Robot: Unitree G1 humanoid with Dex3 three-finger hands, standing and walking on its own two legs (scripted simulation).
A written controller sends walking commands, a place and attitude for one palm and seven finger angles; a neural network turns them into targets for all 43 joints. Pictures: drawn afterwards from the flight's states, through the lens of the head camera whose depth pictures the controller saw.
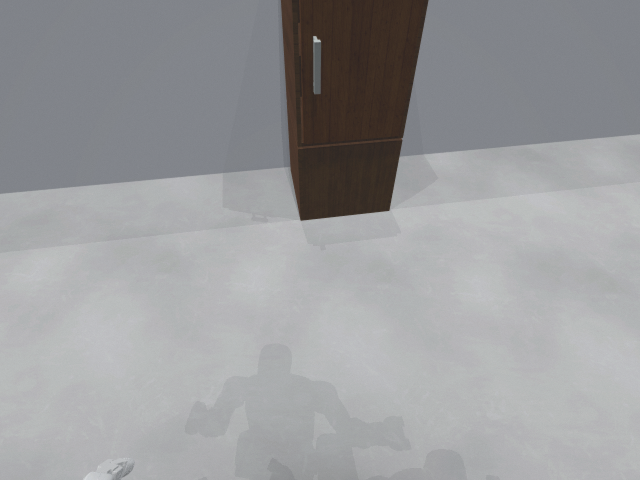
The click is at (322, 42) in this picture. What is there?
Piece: cupboard door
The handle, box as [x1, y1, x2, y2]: [313, 36, 320, 93]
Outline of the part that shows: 313,36 313,91 314,93 320,93 320,41 315,36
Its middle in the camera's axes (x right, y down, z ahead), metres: -0.02 -0.56 +1.25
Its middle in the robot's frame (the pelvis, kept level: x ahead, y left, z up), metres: +1.31 +0.08 -0.04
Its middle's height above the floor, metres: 0.73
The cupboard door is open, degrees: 0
